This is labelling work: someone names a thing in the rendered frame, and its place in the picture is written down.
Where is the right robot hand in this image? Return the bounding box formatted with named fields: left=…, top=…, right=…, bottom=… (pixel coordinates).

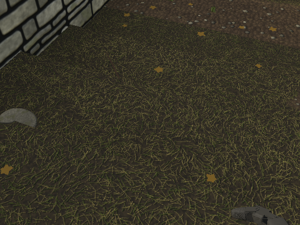
left=231, top=205, right=290, bottom=225

